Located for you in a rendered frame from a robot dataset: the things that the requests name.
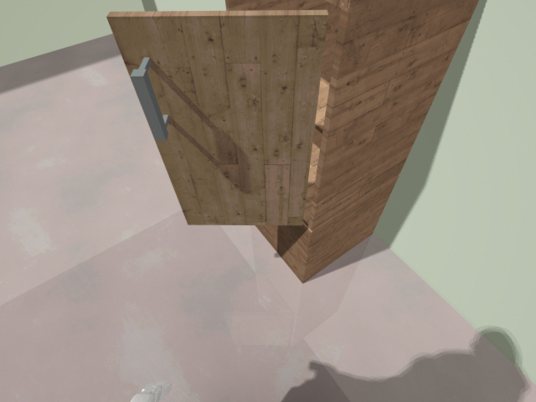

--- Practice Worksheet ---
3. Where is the handle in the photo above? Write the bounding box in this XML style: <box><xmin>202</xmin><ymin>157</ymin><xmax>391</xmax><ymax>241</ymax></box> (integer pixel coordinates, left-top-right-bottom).
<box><xmin>130</xmin><ymin>57</ymin><xmax>169</xmax><ymax>141</ymax></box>

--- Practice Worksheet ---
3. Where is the cupboard door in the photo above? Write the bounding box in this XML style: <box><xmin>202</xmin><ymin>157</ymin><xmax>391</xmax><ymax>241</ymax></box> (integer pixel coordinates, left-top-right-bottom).
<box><xmin>106</xmin><ymin>10</ymin><xmax>328</xmax><ymax>225</ymax></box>

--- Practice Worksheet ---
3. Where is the left robot hand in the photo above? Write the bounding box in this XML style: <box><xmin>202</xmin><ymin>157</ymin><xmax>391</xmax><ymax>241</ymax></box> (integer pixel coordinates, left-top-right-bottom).
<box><xmin>131</xmin><ymin>381</ymin><xmax>172</xmax><ymax>402</ymax></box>

